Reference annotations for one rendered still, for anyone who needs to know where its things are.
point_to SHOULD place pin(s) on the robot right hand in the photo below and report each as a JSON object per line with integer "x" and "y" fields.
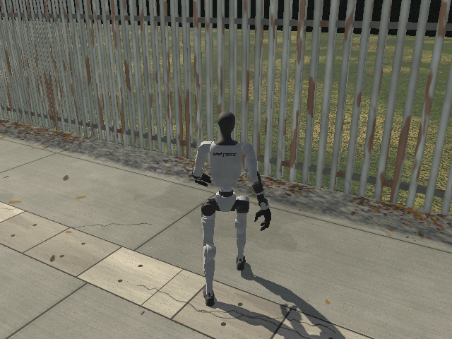
{"x": 267, "y": 216}

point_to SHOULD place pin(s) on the left robot foot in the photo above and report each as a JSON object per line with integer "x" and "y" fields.
{"x": 210, "y": 299}

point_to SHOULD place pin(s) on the left robot upper arm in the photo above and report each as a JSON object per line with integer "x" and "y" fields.
{"x": 200, "y": 158}

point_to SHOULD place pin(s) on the robot left thigh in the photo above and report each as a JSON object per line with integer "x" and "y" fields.
{"x": 208, "y": 209}

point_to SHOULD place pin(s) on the right robot forearm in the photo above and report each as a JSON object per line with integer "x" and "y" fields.
{"x": 260, "y": 194}

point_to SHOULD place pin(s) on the left robot forearm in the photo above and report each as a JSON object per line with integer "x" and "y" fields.
{"x": 196, "y": 178}

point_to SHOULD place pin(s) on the right robot upper arm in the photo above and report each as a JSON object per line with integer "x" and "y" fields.
{"x": 250, "y": 158}

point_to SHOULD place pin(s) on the robot left hand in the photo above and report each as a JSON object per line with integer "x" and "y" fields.
{"x": 205, "y": 178}

